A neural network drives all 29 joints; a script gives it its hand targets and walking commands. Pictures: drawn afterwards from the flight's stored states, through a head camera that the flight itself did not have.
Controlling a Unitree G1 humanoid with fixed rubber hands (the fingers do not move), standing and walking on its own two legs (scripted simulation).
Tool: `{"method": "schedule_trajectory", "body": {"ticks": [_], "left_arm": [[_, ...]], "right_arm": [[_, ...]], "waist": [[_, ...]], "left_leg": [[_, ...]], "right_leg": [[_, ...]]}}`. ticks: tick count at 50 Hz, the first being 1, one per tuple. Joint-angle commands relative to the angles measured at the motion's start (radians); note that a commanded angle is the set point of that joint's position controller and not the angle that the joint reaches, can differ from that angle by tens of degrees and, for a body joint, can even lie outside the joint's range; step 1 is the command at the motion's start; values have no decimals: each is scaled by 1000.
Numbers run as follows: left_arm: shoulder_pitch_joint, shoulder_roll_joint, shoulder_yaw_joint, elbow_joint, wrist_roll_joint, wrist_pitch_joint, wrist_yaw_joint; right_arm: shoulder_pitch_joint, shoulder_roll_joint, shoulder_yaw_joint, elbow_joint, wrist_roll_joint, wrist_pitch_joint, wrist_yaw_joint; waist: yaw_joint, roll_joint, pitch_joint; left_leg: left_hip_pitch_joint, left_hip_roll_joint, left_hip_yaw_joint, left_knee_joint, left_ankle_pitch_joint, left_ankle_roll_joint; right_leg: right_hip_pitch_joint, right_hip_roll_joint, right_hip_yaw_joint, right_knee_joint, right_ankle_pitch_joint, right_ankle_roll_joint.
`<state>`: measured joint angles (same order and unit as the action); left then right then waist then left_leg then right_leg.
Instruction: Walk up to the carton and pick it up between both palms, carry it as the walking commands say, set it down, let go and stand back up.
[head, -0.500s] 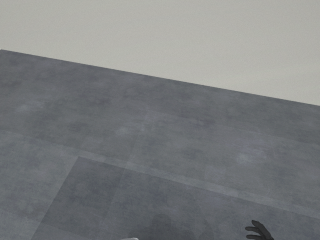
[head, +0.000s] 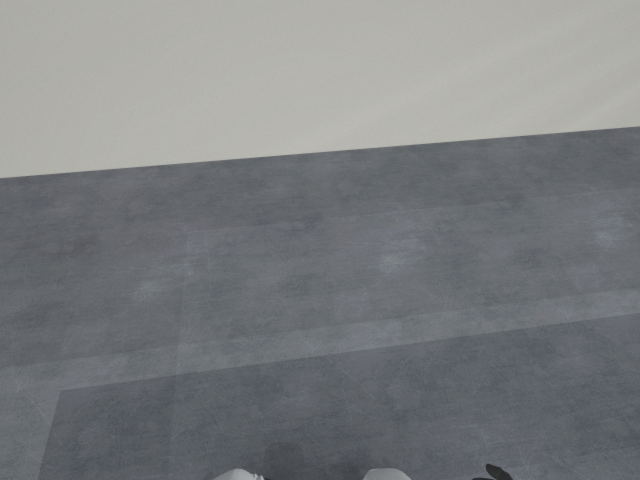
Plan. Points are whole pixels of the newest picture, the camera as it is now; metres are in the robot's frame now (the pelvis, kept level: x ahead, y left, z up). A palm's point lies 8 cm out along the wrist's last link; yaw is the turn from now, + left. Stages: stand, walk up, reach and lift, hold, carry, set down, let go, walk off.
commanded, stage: walk up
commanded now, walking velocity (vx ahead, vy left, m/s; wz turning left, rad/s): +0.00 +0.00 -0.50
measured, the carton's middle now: out of the picture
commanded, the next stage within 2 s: none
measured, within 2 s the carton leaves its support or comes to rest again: neither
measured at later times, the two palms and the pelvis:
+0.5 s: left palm out of the picture +0.00 +0.25 -0.13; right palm out of the picture +0.06 -0.25 -0.10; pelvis -0.04 +0.01 +0.01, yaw -7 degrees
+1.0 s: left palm out of the picture +0.07 +0.19 -0.11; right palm out of the picture -0.07 -0.29 -0.13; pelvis -0.08 -0.03 +0.00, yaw -21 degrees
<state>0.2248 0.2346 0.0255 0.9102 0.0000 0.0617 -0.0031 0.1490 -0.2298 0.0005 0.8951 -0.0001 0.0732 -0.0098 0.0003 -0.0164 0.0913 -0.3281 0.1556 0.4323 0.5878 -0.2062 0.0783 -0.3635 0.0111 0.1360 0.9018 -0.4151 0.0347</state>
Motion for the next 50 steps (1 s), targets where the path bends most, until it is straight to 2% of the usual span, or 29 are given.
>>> {"method": "schedule_trajectory", "body": {"ticks": [1,2,3,4,5,6,7,9,11,14,16,18,19,20,21,22,23,25,29,35,37,40,41,42,43,44,46,48,50], "left_arm": [[218,123,44,-31,4,-3,-21],[264,148,53,-12,4,-5,-19],[287,204,68,-8,12,-11,-16],[206,287,82,-33,18,-13,-10],[130,335,78,-77,-11,-19,-3],[66,320,68,-94,-20,-18,11],[21,300,58,-114,-26,-24,18],[-16,243,53,-133,-14,-46,20],[46,237,61,-107,-2,-52,17],[164,215,66,-36,11,-61,29],[199,206,68,-9,10,-68,33],[168,209,71,-21,-1,-72,24],[121,203,68,-37,-6,-75,20],[131,144,56,-45,-8,-78,20],[122,99,41,-78,-2,-82,19],[116,94,45,-102,14,-79,28],[76,125,50,-98,13,-63,35],[50,143,62,-100,15,-45,13],[54,133,66,-99,31,-23,-6],[30,105,48,-85,29,-14,-20],[37,100,41,-73,30,-22,-23],[143,128,49,-38,32,-50,-18],[166,179,70,-25,34,-60,-12],[162,308,102,-29,44,-61,-4],[156,347,116,-40,38,-55,2],[155,314,105,-30,18,-46,13],[90,238,67,-60,9,-42,30],[25,226,65,-94,9,-42,35],[34,221,60,-88,11,-40,31]], "right_arm": [[-120,-220,-107,-131,-20,8,9],[-130,-203,-102,-135,-16,14,11],[-147,-175,-93,-151,-8,22,12],[-149,-155,-84,-190,-8,37,13],[-161,-138,-54,-218,-9,47,11],[-163,-131,-48,-230,-14,46,8],[-138,-130,-44,-223,-22,36,10],[-67,-133,-48,-174,-34,20,2],[-87,-120,-47,-175,-37,3,-7],[-126,-89,-38,-212,-19,-26,-8],[-92,-72,-31,-226,-2,-46,-8],[0,-72,-41,-180,5,-54,-18],[68,-83,-51,-145,5,-55,-24],[90,-140,-75,-125,-8,-55,-26],[108,-214,-83,-119,-27,-47,-28],[132,-241,-81,-123,-40,-36,-32],[87,-203,-67,-124,-22,-32,-30],[16,-161,-61,-139,-11,-29,-29],[21,-140,-73,-163,-15,-32,-21],[13,-167,-91,-158,-24,-32,-4],[14,-171,-100,-153,-30,-30,-1],[-34,-180,-109,-149,-27,-18,4],[-26,-143,-100,-151,-26,-12,5],[-28,-96,-87,-190,-27,-5,7],[-66,-98,-84,-220,-28,8,6],[-122,-114,-81,-235,-28,6,7],[-156,-104,-64,-263,-23,-6,7],[-89,-95,-51,-241,-16,-5,3],[-94,-86,-45,-244,-11,-8,-2]], "waist": [[75,190,-120],[100,122,-110],[127,-49,-79],[97,-316,23],[69,-331,71],[47,-327,128],[15,-268,141],[-31,-212,49],[-5,-211,-10],[32,-203,-95],[36,-236,-186],[3,-283,-274],[-36,-258,-304],[-38,-127,-318],[-49,156,-252],[-57,197,-265],[-51,154,-253],[-21,152,-156],[-14,168,-143],[-7,203,-118],[-12,200,-141],[46,147,-182],[63,8,-171],[63,-323,-131],[74,-318,-91],[81,-247,-23],[58,-202,-13],[22,-232,-63],[26,-216,-69]], "left_leg": [[-29,294,-242,-203,-395,-22],[-93,244,-214,-82,-418,-49],[-183,138,-183,106,-461,-87],[-272,-18,-232,368,-500,-134],[-291,-68,-400,518,-406,-159],[-274,-64,-450,600,-349,-158],[-245,-59,-457,648,-296,-157],[-215,-85,-436,636,-219,-160],[-205,-115,-429,520,-240,-166],[-202,-157,-452,279,-316,-160],[-79,-169,-467,72,-332,-142],[176,-167,-404,-151,-238,-137],[370,-145,-370,-251,-113,-141],[540,-32,-405,-258,-38,-121],[671,205,-535,-238,311,-65],[609,373,-533,-171,550,-21],[500,388,-510,-201,520,17],[333,276,-380,-223,456,31],[322,206,-286,-218,438,27],[270,236,-263,-229,112,34],[256,247,-248,-174,131,27],[152,220,-207,23,111,-24],[28,137,-191,178,-75,-65],[-193,-31,-204,375,-439,-126],[-242,-92,-380,452,-474,-162],[-211,-103,-441,484,-427,-177],[-217,-111,-430,504,-356,-166],[-167,-141,-439,467,-305,-146],[-109,-169,-447,359,-306,-145]], "right_leg": [[125,-80,-189,-202,27,-42],[176,-89,-95,-275,3,-77],[170,-153,135,-438,-98,-130],[-5,-281,534,-707,-207,-186],[-176,-289,733,-820,-323,-214],[-274,-250,696,-848,-384,-209],[-289,-197,607,-815,-336,-186],[-173,-145,412,-698,13,-167],[-38,-128,401,-615,325,-167],[237,-185,467,-518,792,-199],[319,-194,454,-470,940,-196],[253,-161,405,-450,902,-154],[126,-111,336,-405,783,-121],[-43,-22,212,-298,495,-78],[-334,99,20,-121,-111,-43],[-389,31,-65,54,-236,-19],[-363,-30,-86,169,-201,7],[-311,-61,-117,231,-62,30],[-281,-67,-141,239,24,34],[-195,-91,-170,33,39,28],[-118,-91,-180,-76,29,13],[100,-85,-144,-333,133,-50],[194,-127,28,-443,300,-97],[223,-317,433,-542,642,-175],[134,-340,640,-623,619,-229],[38,-288,583,-631,577,-244],[20,-189,476,-612,448,-199],[29,-154,416,-585,499,-187],[37,-136,410,-584,491,-189]]}}
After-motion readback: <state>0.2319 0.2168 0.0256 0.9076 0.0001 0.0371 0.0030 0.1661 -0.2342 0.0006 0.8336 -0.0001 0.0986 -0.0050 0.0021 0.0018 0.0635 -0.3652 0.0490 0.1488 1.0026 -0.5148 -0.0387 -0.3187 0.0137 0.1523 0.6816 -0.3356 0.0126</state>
